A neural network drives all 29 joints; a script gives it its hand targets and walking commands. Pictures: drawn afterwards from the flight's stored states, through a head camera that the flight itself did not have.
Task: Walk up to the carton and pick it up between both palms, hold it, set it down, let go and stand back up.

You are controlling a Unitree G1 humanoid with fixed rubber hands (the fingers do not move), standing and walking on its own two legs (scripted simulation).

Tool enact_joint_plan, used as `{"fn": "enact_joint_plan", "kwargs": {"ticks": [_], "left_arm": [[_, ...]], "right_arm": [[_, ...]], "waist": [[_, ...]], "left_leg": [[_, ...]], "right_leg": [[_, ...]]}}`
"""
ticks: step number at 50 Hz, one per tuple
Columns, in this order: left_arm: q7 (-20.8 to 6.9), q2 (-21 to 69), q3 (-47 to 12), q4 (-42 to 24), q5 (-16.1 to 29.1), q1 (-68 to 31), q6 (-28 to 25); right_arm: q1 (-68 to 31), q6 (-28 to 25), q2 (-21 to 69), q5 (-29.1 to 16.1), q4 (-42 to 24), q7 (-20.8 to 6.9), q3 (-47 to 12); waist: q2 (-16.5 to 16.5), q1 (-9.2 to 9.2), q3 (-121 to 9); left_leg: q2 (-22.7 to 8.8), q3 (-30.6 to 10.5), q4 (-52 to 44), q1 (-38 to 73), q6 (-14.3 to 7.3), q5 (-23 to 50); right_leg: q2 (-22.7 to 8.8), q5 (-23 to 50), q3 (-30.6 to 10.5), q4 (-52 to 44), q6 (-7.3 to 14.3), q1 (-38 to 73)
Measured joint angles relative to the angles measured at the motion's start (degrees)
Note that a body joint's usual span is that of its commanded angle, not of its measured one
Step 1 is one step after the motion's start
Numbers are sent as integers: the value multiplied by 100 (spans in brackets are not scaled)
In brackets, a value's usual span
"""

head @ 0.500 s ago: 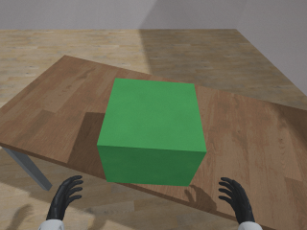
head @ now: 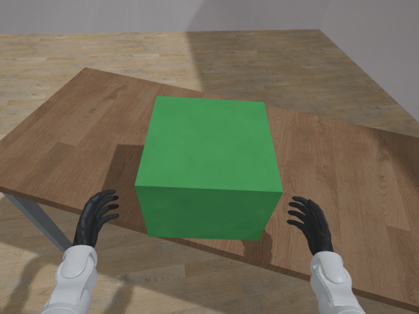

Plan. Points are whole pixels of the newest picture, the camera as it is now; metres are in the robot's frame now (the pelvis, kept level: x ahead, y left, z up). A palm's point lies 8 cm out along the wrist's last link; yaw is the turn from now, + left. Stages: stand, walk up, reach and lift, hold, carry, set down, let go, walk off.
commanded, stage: reach and lift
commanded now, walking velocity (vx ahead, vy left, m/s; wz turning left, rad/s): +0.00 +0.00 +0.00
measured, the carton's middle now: (207, 168) +0.44 +0.01 -0.03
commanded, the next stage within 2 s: none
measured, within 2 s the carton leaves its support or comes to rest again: neither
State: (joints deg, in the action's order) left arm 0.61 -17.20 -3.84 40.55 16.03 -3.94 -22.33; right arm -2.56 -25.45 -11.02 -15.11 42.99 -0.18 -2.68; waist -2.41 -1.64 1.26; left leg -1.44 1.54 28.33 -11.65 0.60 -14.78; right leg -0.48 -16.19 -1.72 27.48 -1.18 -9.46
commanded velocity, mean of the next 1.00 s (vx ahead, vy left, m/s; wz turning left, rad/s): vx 0.00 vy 0.00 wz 0.00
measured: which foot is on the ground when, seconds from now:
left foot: down 0.00-1.00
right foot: down 0.00-1.00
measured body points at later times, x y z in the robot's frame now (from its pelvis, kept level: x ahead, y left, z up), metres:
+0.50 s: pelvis +0.01 -0.01 +0.01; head +0.01 +0.00 +0.46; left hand +0.33 +0.24 +0.06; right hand +0.34 -0.21 +0.05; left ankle +0.01 +0.12 -0.74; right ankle -0.01 -0.13 -0.74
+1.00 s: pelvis +0.01 -0.01 +0.01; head +0.03 +0.01 +0.46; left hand +0.40 +0.25 +0.12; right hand +0.41 -0.21 +0.11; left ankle +0.01 +0.12 -0.74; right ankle -0.01 -0.13 -0.74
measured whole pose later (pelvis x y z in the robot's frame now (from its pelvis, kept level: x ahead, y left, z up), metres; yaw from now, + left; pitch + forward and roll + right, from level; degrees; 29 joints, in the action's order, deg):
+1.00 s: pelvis +0.01 -0.01 +0.01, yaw +0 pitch +2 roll -1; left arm -2.6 -20.5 5.9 34.9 12.5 -33.1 12.1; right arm -31.9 2.8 -19.4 -22.6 39.7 5.9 -4.4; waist -0.8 -1.6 -1.0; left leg -2.6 1.4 21.1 -12.1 1.2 -11.3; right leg 0.7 -11.0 -1.7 17.5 -0.6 -8.8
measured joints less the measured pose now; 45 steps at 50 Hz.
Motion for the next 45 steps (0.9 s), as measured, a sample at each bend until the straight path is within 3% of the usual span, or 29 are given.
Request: {"fn": "enact_joint_plan", "kwargs": {"ticks": [6, 16, 28, 37, 45], "left_arm": [[-122, 101, 328, -342, -298, 10, 529], [-366, -36, 534, -935, -174, -153, 1313], [-364, -77, 812, -979, -342, -1231, 2313], [-330, -148, 990, -1063, -437, -1910, 3035], [-328, -238, 988, -800, -367, -2531, 3350]], "right_arm": [[-162, 279, -135, -365, 40, 135, -301], [-480, 760, -375, -412, -574, 390, -327], [-1216, 1832, -310, -423, -855, 564, -238], [-1867, 2325, -482, -498, -840, 642, -128], [-2525, 2675, -729, -608, -576, 622, -105]], "waist": [[107, -47, -95], [282, -10, -65], [61, -11, -97], [161, -19, -87], [200, -5, -164]], "left_leg": [[-50, 6, -249, 259, 22, 12], [-50, -39, -529, 423, 41, 135], [-85, -6, -762, 393, 82, 314], [-80, 13, -739, 244, 47, 332], [-89, -7, -724, 68, 42, 344]], "right_leg": [[50, 112, -10, -413, 16, 324], [56, 226, 33, -703, 40, 508], [92, 368, -3, -836, 82, 412], [85, 451, -21, -920, 46, 307], [93, 496, -1, -976, 41, 168]]}}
